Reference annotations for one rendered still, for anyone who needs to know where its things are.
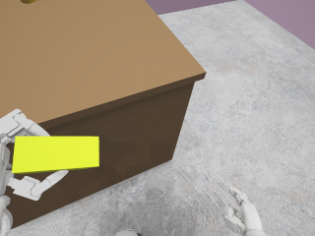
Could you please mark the robot left forearm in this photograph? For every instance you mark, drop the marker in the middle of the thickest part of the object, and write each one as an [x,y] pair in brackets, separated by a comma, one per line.
[6,218]

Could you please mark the sponge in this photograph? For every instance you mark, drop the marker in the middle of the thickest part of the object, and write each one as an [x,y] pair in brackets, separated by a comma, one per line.
[39,154]

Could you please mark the table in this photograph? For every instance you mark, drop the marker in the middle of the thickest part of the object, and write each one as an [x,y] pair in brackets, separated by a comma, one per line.
[110,69]

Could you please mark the left robot hand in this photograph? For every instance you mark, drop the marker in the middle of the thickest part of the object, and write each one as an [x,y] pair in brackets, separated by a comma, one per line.
[15,124]

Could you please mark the right robot hand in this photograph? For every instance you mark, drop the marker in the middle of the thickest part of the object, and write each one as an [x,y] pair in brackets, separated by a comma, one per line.
[243,218]

